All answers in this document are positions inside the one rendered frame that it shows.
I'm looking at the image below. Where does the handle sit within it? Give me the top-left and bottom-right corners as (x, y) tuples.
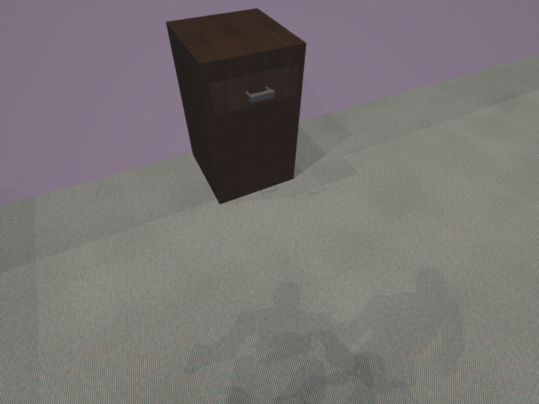
(245, 87), (275, 103)

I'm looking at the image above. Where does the cabinet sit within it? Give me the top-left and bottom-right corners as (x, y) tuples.
(166, 8), (307, 204)

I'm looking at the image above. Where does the drawer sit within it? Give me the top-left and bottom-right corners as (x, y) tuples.
(207, 64), (299, 115)

